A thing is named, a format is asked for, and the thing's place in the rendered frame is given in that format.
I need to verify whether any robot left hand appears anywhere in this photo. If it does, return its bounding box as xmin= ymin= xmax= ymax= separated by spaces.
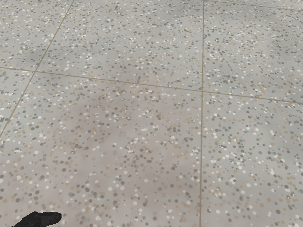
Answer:
xmin=11 ymin=211 xmax=62 ymax=227

